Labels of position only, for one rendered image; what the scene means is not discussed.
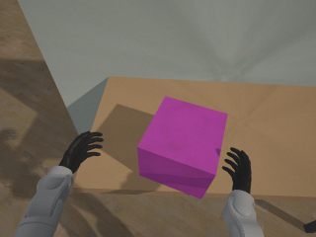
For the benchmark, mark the carton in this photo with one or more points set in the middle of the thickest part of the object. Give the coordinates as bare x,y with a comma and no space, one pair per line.
181,147

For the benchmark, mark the left robot hand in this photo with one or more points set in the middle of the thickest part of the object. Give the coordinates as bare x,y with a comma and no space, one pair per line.
77,151

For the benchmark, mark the right robot hand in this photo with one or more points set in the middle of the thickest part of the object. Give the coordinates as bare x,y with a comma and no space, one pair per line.
242,177

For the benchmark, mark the left robot forearm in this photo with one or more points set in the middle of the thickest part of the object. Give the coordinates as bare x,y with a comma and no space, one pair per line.
44,210

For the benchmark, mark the right robot forearm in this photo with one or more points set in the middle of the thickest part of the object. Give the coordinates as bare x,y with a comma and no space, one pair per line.
240,216

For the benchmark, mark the table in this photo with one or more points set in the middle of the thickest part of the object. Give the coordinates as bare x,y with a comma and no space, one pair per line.
275,125

